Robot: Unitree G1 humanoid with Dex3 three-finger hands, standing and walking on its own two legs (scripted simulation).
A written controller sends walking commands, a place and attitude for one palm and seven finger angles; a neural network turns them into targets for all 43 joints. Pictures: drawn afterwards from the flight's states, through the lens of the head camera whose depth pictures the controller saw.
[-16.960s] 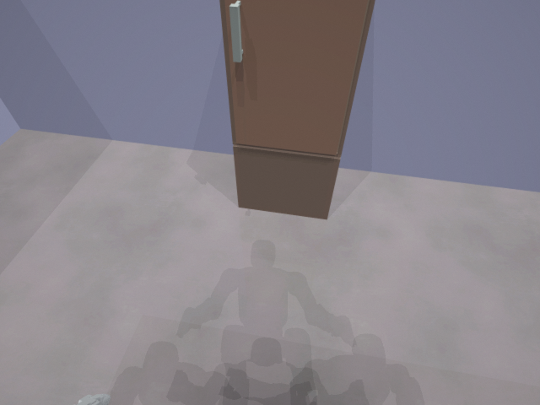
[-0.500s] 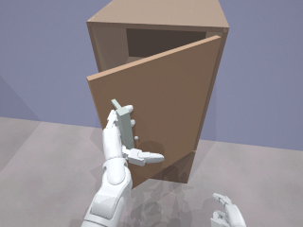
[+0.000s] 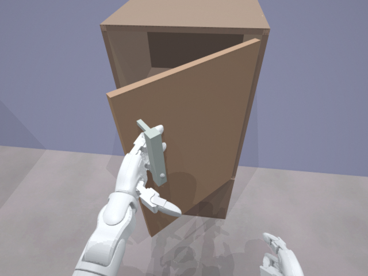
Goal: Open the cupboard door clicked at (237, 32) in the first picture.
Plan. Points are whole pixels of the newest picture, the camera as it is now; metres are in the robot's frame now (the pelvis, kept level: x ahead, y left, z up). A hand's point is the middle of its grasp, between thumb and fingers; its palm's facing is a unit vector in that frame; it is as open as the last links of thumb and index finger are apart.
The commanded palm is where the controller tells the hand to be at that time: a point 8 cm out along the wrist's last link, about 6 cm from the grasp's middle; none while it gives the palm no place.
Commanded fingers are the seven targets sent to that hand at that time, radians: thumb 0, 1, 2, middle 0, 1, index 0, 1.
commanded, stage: slide the hand sideways off the handle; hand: left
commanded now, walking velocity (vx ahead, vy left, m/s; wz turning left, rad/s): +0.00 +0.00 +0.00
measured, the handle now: (151, 153) +0.34 +0.10 +0.12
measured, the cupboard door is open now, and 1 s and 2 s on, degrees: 45 45 45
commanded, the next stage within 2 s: draw the hand back to the body in 0.80 s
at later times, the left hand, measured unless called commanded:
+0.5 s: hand (135, 199) +0.23 +0.11 +0.11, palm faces -0.06 -1.00 -0.05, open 16.3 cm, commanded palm +0.21 +0.17 +0.11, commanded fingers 0.00 -0.50 0.30 -0.15 -0.30 -0.15 -0.30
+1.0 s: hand (109, 208) +0.22 +0.16 +0.10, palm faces -0.08 -1.00 -0.03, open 16.3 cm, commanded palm +0.19 +0.21 +0.12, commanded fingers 0.00 -0.50 0.30 -0.15 -0.30 -0.15 -0.30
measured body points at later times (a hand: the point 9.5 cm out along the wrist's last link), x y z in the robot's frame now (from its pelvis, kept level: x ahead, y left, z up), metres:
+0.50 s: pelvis +0.03 -0.03 +0.00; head +0.01 -0.05 +0.45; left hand +0.23 +0.16 +0.11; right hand +0.22 -0.25 -0.07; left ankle +0.07 +0.13 -0.72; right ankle -0.02 -0.13 -0.72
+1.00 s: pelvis +0.02 -0.01 -0.01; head +0.01 -0.03 +0.44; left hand +0.22 +0.21 +0.11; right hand +0.22 -0.24 -0.07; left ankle +0.07 +0.13 -0.72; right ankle -0.02 -0.13 -0.72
